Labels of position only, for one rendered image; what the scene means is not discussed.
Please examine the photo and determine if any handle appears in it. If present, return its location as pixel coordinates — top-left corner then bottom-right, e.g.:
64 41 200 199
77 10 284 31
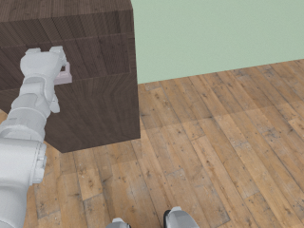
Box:
53 62 72 86

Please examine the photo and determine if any left robot hand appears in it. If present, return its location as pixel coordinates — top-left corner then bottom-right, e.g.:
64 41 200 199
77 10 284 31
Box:
20 46 67 113

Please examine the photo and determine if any drawer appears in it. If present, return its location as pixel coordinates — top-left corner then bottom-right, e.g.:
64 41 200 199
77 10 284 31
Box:
0 32 130 91

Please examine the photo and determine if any right robot shin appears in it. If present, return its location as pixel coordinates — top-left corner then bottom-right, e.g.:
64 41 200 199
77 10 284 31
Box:
169 206 181 214

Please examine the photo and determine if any robot left upper arm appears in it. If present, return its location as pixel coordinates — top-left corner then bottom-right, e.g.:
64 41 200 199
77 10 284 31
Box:
0 137 48 228

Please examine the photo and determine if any robot shin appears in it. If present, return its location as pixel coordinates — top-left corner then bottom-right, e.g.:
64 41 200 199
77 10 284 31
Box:
112 218 125 223
169 206 181 214

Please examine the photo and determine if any left robot forearm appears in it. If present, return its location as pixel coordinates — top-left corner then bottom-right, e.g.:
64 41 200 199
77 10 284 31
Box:
0 73 54 143

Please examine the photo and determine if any left robot shin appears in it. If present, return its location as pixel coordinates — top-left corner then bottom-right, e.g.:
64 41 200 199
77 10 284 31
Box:
112 218 125 223

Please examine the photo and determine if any cabinet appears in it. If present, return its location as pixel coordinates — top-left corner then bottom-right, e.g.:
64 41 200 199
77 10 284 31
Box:
0 0 141 154

